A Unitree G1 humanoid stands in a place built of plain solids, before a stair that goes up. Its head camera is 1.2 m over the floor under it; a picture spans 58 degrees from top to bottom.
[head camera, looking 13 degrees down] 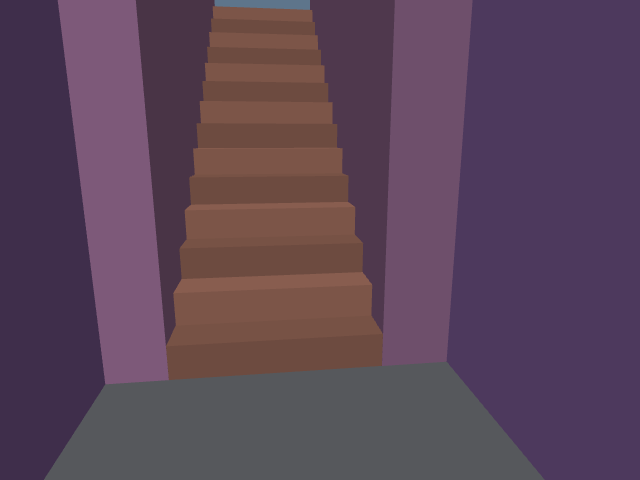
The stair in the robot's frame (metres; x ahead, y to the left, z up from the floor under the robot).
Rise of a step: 0.19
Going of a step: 0.26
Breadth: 1.14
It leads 7 degrees to the left of straight ahead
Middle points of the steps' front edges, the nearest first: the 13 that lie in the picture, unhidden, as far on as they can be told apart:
2.07 0.22 0.19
2.33 0.25 0.38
2.58 0.28 0.57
2.83 0.32 0.76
3.09 0.35 0.95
3.34 0.38 1.14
3.60 0.41 1.33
3.85 0.45 1.52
4.10 0.48 1.71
4.36 0.51 1.90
4.61 0.55 2.09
4.87 0.58 2.28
5.12 0.61 2.47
